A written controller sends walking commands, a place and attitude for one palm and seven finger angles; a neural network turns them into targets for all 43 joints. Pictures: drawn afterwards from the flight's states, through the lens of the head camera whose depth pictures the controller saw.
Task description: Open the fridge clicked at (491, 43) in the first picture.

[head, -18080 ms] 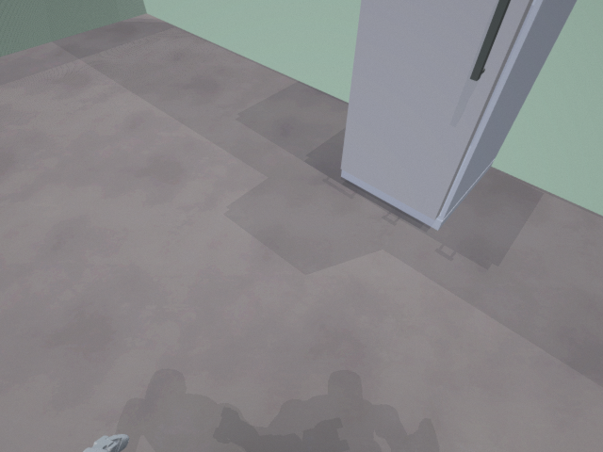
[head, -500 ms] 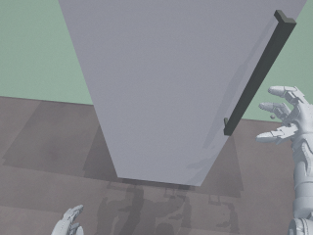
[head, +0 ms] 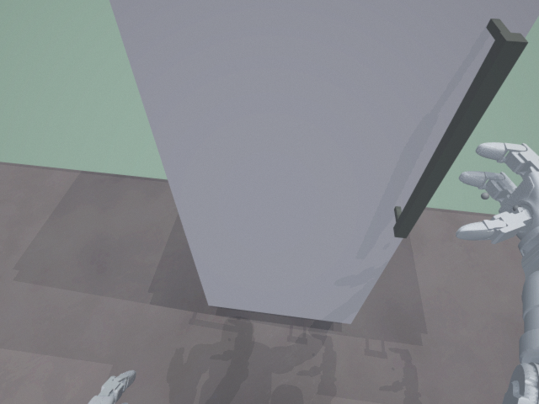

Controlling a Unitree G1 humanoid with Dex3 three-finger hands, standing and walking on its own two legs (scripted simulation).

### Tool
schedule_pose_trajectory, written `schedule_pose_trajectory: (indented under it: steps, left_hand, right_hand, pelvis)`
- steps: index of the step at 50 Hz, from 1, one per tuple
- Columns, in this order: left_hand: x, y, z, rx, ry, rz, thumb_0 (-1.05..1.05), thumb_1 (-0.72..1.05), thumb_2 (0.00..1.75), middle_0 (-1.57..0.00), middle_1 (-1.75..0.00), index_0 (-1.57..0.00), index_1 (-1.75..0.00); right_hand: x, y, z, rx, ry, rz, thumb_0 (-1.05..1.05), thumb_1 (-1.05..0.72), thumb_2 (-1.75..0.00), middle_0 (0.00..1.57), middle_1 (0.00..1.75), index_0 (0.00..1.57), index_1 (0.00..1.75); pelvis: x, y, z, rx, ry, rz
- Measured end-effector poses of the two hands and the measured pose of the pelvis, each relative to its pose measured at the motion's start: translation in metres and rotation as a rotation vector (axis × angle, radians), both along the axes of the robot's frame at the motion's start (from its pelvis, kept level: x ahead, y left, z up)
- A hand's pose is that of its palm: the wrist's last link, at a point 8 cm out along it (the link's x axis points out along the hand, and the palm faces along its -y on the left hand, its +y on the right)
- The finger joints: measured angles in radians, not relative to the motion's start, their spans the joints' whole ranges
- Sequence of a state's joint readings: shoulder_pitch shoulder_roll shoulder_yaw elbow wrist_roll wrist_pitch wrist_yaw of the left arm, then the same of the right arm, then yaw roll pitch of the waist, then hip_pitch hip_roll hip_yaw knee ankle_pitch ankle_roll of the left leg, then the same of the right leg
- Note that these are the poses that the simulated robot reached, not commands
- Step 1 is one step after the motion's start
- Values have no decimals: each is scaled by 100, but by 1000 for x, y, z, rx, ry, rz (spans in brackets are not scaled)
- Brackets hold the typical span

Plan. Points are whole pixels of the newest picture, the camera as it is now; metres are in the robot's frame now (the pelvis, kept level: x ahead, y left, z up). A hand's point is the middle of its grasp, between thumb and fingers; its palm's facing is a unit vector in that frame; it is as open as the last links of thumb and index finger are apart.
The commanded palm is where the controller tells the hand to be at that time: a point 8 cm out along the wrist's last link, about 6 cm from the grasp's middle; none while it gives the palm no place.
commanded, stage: move the hooked fingers beside the handle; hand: right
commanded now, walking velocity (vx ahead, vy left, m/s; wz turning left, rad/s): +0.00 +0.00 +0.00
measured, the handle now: (436, 153) +0.47 -0.20 +0.15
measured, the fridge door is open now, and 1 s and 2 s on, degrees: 0 0 0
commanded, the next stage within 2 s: feel for the door with the fingertips in 0.18 s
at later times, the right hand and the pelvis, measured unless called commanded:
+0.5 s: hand (473, 201) +0.39 -0.23 +0.14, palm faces +0.00 +1.00 +0.02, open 14.0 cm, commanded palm +0.35 -0.28 +0.13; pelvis +0.00 -0.01 +0.00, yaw -1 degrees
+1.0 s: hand (459, 189) +0.41 -0.22 +0.14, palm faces +0.04 +1.00 +0.00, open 14.0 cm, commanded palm +0.38 -0.26 +0.13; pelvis +0.00 +0.00 +0.00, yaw +0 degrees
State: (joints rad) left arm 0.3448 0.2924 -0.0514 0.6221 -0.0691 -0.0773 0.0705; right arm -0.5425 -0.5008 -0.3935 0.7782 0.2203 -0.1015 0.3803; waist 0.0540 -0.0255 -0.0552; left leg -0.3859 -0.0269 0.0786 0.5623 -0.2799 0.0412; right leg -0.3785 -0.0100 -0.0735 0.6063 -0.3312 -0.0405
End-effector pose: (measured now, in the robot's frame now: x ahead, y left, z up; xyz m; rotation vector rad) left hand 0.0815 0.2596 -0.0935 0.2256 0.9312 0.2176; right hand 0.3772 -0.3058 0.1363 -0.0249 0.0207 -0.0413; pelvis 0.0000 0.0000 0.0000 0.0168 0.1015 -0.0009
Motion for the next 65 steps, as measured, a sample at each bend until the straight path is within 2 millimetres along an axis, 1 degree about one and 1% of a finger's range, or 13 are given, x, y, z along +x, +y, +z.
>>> schedule_pose_trajectory:
  steps: [4, 10, 14, 16, 21, 25, 31, 35, 46, 54, 58, 62, 65]
  left_hand:
    - [5, -3, -1, -6, -6, -9, 2, 90, 90, -20, -30, -20, -30]
    - [18, -10, 4, -6, -38, -33, 2, 90, 90, -21, -30, -20, -30]
    - [26, -14, 7, -9, -64, -43, 2, 90, 90, -21, -30, -20, -30]
    - [29, -16, 7, -10, -73, -49, 2, 90, 90, -21, -30, -20, -30]
    - [34, -21, 6, -10, -76, -69, 1, 90, 90, -21, -30, -20, -30]
    - [34, -24, 6, -13, -74, -76, 1, 90, 90, -21, -30, -20, -30]
    - [31, -28, 4, -34, -77, -66, 2, 90, 90, -21, -30, -20, -30]
    - [26, -28, 2, -41, -61, -58, 2, 90, 90, -21, -30, -20, -30]
    - [9, -14, -2, -27, -7, -31, 2, 90, 90, -21, -30, -20, -30]
    - [1, -1, -2, -6, 16, -16, 2, 90, 90, -20, -30, -20, -30]
    - [-1, 2, -3, -3, 23, -13, 1, 90, 90, -20, -30, -20, -30]
    - [-4, 3, -2, -2, 26, -6, 1, 90, 90, -20, -30, -20, -30]
    - [-6, 3, -3, -4, 30, -2, 1, 90, 90, -20, -30, -20, -30]
  right_hand:
    - [-6, 2, -7, 1, 15, 15, -2, 50, -30, 30, 120, 29, 120]
    - [-15, 2, 1, 28, -74, -5, -2, 50, -30, 30, 120, 30, 120]
    - [-16, -6, -2, 12, -27, -20, -2, 50, -30, 30, 120, 30, 120]
    - [-17, -7, -3, 2, -7, -14, -2, 50, -30, 30, 120, 30, 120]
    - [-18, 7, 1, 21, -43, 32, -2, 51, -30, 30, 120, 29, 120]
    - [-12, 20, -1, 41, -48, 40, -2, 51, -30, 30, 120, 30, 120]
    - [-7, 38, -6, 14, -20, 37, -2, 51, -30, 30, 120, 30, 120]
    - [-5, 44, -5, 32, -33, 23, -2, 50, -30, 30, 120, 30, 120]
    - [4, 35, 1, 11, -21, -8, -2, 50, -30, 30, 120, 30, 120]
    - [9, 38, 1, 12, -24, 10, -2, 50, -30, 30, 120, 30, 120]
    - [14, 40, -1, 24, -19, 8, -2, 50, -30, 30, 120, 30, 120]
    - [18, 36, -4, 28, -11, -6, -2, 50, -30, 30, 120, 30, 120]
    - [20, 34, -2, 9, -21, -7, -2, 50, -30, 30, 120, 30, 121]
  pelvis:
    - [0, -3, 0, 0, 4, 4]
    - [2, -4, 1, 1, -10, 1]
    - [0, -5, 1, 3, -14, -6]
    - [-1, -6, 1, 4, -13, -8]
    - [-2, -9, 1, 5, -16, -14]
    - [-3, -10, 1, 4, -18, -18]
    - [-3, -12, 1, 1, -18, -10]
    - [-3, -10, 2, -1, -23, -4]
    - [-3, -3, 2, -2, -20, -4]
    - [-3, 1, 1, -3, -10, -5]
    - [-4, 3, 0, -4, -5, -4]
    - [-4, 4, 0, -5, 2, 0]
    - [-4, 4, -1, -3, 6, 2]
